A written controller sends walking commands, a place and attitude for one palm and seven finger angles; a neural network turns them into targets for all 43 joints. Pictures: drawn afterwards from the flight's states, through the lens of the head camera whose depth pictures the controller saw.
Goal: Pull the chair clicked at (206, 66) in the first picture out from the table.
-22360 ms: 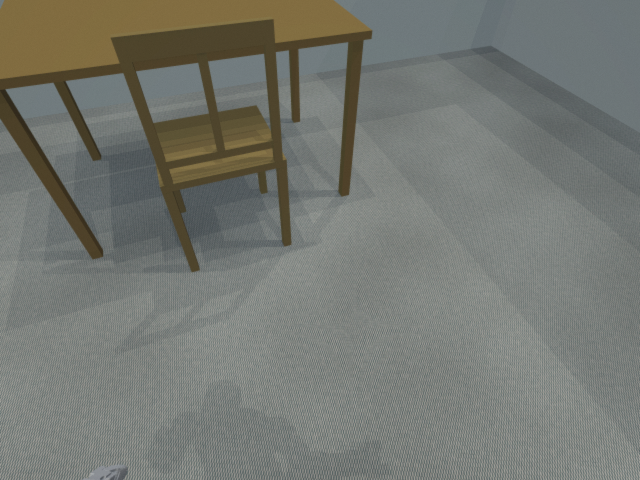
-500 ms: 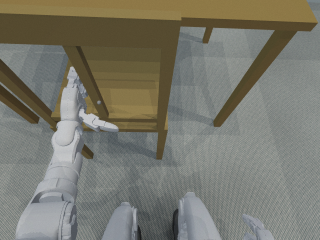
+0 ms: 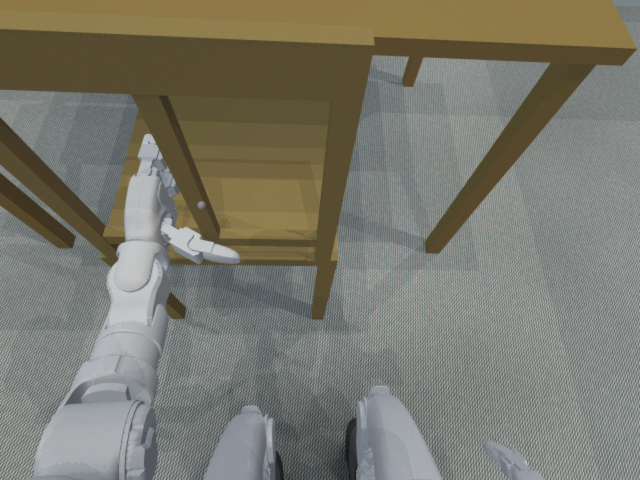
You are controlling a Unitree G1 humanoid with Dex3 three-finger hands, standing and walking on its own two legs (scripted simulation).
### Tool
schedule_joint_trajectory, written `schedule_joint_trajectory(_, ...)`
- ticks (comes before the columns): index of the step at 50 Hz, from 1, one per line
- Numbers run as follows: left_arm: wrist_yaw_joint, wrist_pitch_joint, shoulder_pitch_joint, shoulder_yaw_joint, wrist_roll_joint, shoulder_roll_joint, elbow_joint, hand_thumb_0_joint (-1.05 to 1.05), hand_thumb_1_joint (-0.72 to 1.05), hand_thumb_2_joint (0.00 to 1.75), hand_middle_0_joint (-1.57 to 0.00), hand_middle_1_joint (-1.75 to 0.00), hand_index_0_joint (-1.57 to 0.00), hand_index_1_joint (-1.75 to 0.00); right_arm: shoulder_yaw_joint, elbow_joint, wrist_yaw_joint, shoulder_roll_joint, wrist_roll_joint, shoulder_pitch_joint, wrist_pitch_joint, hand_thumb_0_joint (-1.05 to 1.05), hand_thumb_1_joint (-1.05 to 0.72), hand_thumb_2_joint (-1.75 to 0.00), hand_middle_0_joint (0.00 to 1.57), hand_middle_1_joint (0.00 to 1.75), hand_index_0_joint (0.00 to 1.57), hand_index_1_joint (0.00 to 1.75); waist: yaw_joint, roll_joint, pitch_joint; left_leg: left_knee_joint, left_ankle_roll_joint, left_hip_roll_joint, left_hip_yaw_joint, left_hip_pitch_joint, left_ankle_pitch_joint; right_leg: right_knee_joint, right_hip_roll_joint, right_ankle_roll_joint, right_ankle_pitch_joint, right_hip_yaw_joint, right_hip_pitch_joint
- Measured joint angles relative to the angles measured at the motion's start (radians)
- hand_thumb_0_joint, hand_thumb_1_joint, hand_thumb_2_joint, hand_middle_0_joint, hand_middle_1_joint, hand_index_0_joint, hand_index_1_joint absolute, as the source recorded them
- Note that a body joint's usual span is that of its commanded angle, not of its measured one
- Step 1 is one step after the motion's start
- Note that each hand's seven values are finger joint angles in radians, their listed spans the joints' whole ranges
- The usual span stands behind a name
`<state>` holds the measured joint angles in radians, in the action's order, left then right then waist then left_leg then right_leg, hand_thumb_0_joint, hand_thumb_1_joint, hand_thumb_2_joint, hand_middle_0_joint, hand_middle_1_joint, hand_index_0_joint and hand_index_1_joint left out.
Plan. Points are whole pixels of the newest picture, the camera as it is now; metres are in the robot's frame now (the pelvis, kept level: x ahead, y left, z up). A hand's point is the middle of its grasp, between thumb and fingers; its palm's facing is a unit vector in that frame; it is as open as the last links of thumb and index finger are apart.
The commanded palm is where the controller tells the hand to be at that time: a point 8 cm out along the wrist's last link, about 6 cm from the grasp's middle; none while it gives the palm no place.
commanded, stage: hook a spindle and tug to test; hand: left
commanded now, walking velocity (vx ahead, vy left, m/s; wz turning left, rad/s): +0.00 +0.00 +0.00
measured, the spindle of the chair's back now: (188, 180) +0.48 +0.15 +0.02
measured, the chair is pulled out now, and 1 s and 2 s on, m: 0.00 0.00 0.05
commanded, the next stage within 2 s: step backward, pulling the chair out in 1.50 s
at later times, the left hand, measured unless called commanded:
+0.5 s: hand (202, 207) +0.44 +0.13 +0.02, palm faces -0.01 -1.00 -0.03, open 13.3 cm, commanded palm +0.41 +0.18 +0.02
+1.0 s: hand (202, 205) +0.44 +0.13 +0.02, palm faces -0.01 -1.00 -0.01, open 5.7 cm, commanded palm +0.40 +0.18 +0.02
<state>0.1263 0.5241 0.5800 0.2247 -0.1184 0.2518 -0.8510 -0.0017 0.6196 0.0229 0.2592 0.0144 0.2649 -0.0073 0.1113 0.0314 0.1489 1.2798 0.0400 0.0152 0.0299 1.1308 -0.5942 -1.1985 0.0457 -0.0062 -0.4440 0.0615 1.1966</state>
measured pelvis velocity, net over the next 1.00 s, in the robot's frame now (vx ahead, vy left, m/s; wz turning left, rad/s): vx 0.01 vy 0.00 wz -0.01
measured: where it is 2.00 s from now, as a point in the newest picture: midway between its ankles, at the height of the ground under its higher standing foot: outside the picture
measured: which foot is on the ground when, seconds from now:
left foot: down 0.00-1.00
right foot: down 0.00-1.00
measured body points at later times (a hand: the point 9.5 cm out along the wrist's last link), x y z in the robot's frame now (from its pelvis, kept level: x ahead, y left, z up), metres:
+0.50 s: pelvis +0.00 -0.01 +0.00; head +0.14 +0.00 +0.43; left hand +0.43 +0.19 +0.02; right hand +0.09 -0.27 -0.12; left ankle +0.00 +0.09 -0.62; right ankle +0.06 -0.13 -0.62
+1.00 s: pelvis +0.01 +0.00 +0.00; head +0.15 +0.00 +0.43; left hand +0.43 +0.19 +0.02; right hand +0.10 -0.27 -0.12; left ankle +0.00 +0.09 -0.62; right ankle +0.06 -0.13 -0.62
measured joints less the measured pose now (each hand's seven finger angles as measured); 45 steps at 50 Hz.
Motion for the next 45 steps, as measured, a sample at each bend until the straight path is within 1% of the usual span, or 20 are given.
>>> schedule_joint_trajectory(5,-0.018,0.004,-0.007,0.004,0.012,-0.011,0.003,-0.02,-0.5,0.3,-0.07,-0.11,-0.07,-0.11,0.003,-0.011,0.004,-0.006,0.003,-0.011,0.005,0.0,-0.9,-0.9,0.21,0.3,0.2,0.3,0.001,-0.002,0.002,-0.001,0.002,0.0,0.005,-0.005,-0.002,-0.002,-0.001,-0.001,-0.002,-0.005,-0.002)
schedule_joint_trajectory(9,-0.025,0.008,-0.02,-0.004,0.013,-0.012,0.018,-0.02,-0.5,0.3,-0.11,-0.22,-0.1,-0.21,0.003,-0.019,0.006,-0.01,0.002,-0.013,0.007,0.0,-0.9,-0.9,0.21,0.3,0.2,0.3,-0.003,-0.003,0.002,-0.001,0.001,0.0,0.005,-0.008,-0.003,-0.004,-0.001,-0.001,-0.004,-0.005,-0.003)
schedule_joint_trajectory(13,-0.026,0.008,-0.031,-0.018,0.009,-0.021,0.035,-0.02,-0.5,0.3,-0.16,-0.38,-0.15,-0.37,0.002,-0.015,0.007,-0.011,0.0,-0.015,0.008,0.0,-0.9,-0.9,0.21,0.3,0.2,0.3,-0.01,-0.002,0.002,-0.002,-0.001,0.0,0.003,-0.011,-0.003,-0.004,-0.001,0.001,-0.005,-0.003,-0.007)
schedule_joint_trajectory(18,-0.027,0.004,-0.022,-0.012,0.013,-0.019,0.021,-0.02,-0.49,0.31,-0.24,-0.62,-0.23,-0.62,0.005,-0.012,0.002,-0.01,0.0,-0.02,0.007,0.0,-0.9,-0.9,0.21,0.3,0.2,0.3,-0.008,-0.003,0.0,0.0,-0.004,-0.001,-0.001,-0.008,-0.002,-0.007,0.0,0.004,-0.006,0.0,-0.005)
schedule_joint_trajectory(22,-0.027,0.004,-0.013,-0.007,0.01,-0.011,0.014,-0.02,-0.43,0.34,-0.3,-0.83,-0.29,-0.83,0.002,-0.01,-0.001,-0.008,0.001,-0.02,0.003,0.0,-0.9,-0.9,0.21,0.3,0.2,0.3,-0.007,-0.004,-0.001,0.003,-0.006,0.0,-0.003,-0.003,-0.001,-0.011,0.0,0.006,-0.007,0.002,0.0)
schedule_joint_trajectory(25,-0.025,-0.002,-0.013,-0.002,0.004,-0.006,0.018,-0.02,-0.33,0.38,-0.35,-0.99,-0.33,-0.99,0.0,-0.008,-0.001,-0.006,0.0,-0.019,0.001,0.0,-0.9,-0.9,0.21,0.3,0.2,0.3,-0.007,-0.004,-0.001,0.003,-0.007,0.001,-0.003,-0.001,-0.001,-0.011,-0.001,0.008,-0.006,0.002,0.002)
schedule_joint_trajectory(29,-0.02,-0.006,-0.02,0.002,-0.004,-0.001,0.024,-0.01,-0.16,0.45,-0.41,-1.19,-0.38,-1.19,-0.002,-0.006,-0.002,-0.003,-0.001,-0.014,0.0,0.0,-0.9,-0.9,0.21,0.3,0.2,0.3,-0.006,-0.004,-0.001,-0.001,-0.009,0.003,-0.003,-0.005,0.0,-0.007,-0.003,0.009,-0.005,0.002,-0.001)
schedule_joint_trajectory(32,-0.021,-0.011,-0.024,0.001,-0.013,-0.001,0.029,-0.01,-0.01,0.52,-0.42,-1.27,-0.41,-1.29,-0.003,-0.005,-0.001,-0.002,-0.002,-0.01,-0.002,0.0,-0.9,-0.9,0.21,0.3,0.2,0.3,-0.006,-0.003,0.0,-0.005,-0.009,0.003,-0.003,-0.008,0.001,-0.003,-0.004,0.009,-0.004,0.002,-0.004)
schedule_joint_trajectory(37,-0.029,-0.011,-0.033,-0.001,-0.012,-0.006,0.038,-0.01,0.26,0.63,-0.42,-1.33,-0.41,-1.36,-0.005,-0.007,0.002,-0.003,-0.003,-0.004,-0.004,0.0,-0.9,-0.9,0.21,0.3,0.2,0.3,-0.004,-0.004,0.002,-0.01,-0.009,0.004,-0.003,-0.014,0.0,0.002,-0.006,0.009,-0.005,0.002,-0.009)
schedule_joint_trajectory(45,-0.026,-0.008,-0.049,0.0,-0.006,-0.009,0.056,0.0,0.67,0.81,-0.42,-1.36,-0.41,-1.39,-0.005,-0.006,0.005,-0.005,-0.001,-0.004,-0.001,0.0,-0.9,-0.9,0.21,0.3,0.2,0.3,-0.003,-0.004,0.006,-0.012,-0.008,0.005,-0.001,-0.018,-0.006,0.004,-0.007,0.007,-0.009,0.0,-0.012)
